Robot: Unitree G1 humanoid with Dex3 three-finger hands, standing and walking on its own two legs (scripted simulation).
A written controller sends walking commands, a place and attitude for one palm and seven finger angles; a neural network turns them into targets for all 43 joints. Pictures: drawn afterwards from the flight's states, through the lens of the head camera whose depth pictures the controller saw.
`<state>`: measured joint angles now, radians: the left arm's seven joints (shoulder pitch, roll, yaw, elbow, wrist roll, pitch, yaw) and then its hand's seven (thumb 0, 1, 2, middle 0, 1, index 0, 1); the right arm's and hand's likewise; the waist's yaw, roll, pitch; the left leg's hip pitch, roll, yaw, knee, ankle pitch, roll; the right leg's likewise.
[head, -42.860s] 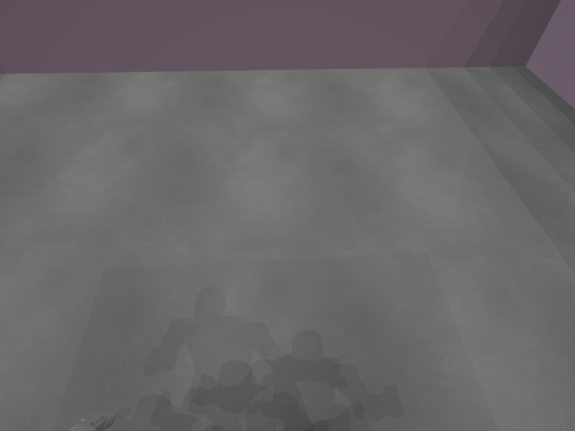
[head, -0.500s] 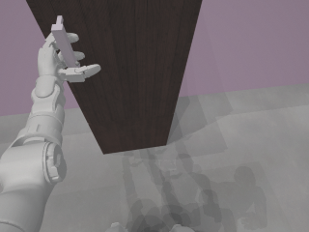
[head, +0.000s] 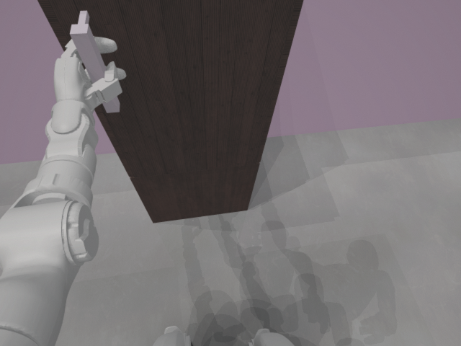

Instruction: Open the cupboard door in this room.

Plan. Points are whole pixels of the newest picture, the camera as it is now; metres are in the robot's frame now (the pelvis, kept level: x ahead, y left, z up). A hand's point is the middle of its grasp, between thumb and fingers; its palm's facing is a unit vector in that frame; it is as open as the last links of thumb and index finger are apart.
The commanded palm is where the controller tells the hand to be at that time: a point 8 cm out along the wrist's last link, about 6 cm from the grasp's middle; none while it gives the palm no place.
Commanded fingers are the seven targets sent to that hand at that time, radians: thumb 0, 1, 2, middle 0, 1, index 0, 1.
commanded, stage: pull the door open along its arc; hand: left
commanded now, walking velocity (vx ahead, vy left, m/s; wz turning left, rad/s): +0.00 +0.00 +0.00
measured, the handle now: (99, 65) +0.57 +0.18 +0.13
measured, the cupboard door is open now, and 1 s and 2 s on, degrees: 0 15 39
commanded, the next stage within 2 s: open thumb and fingers to let go in 1.68 s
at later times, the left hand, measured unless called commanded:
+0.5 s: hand (125, 120) +0.45 +0.13 +0.13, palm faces +0.07 -1.00 +0.05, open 5.9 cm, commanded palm +0.41 +0.18 +0.13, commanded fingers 0.00 0.90 0.90 -0.40 -1.35 -0.40 -1.35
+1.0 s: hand (136, 118) +0.45 +0.11 +0.13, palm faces +0.51 -0.86 -0.01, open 5.7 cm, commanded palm +0.39 +0.15 +0.13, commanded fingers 0.00 0.90 0.90 -0.40 -1.35 -0.40 -1.35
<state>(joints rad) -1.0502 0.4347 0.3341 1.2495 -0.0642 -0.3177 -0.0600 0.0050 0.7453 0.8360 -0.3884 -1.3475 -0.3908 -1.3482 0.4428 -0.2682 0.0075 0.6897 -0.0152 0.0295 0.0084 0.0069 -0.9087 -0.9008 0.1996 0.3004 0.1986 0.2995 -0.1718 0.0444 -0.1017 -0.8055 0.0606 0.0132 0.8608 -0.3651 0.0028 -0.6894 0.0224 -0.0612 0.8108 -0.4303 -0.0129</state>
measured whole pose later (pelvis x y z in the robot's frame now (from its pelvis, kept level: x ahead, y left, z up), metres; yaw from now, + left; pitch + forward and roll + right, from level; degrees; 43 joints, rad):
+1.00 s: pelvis +0.00 -0.02 +0.01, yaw +2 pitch +10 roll +0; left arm -0.69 0.04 0.23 0.80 0.02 -0.19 0.56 -0.03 0.73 0.83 -0.36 -1.35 -0.34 -1.35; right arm 0.32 -0.21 -0.03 0.73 -0.06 0.04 -0.01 0.01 -0.91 -0.90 0.20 0.30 0.20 0.30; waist -0.07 0.05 -0.11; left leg -0.61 0.05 0.00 0.76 -0.33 -0.03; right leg -0.51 0.01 -0.07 0.77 -0.44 -0.04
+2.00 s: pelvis +0.01 -0.04 +0.02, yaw +4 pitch +2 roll +1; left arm -0.15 -0.13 -0.25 0.10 0.04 0.14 0.64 0.00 0.51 0.74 -0.36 -1.31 -0.39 -1.32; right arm 0.14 -0.18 0.00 0.65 -0.04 0.10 0.02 0.01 -0.91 -0.90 0.20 0.30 0.20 0.30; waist 0.01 0.06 -0.06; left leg -0.41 0.03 -0.03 0.69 -0.32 -0.05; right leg -0.30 0.00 -0.11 0.71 -0.45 -0.06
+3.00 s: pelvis -0.01 -0.01 +0.02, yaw +2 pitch +1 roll +0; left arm -0.12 -0.02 -0.24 0.17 -0.08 -0.06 0.18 -0.02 -0.50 0.30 -0.20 -0.36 -0.19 -0.37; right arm 0.21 -0.20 0.03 0.57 0.01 0.07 -0.01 0.01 -0.91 -0.90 0.20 0.30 0.20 0.30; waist 0.00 0.05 -0.04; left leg -0.39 0.02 0.02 0.68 -0.30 0.00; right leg -0.30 -0.01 -0.06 0.69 -0.40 -0.02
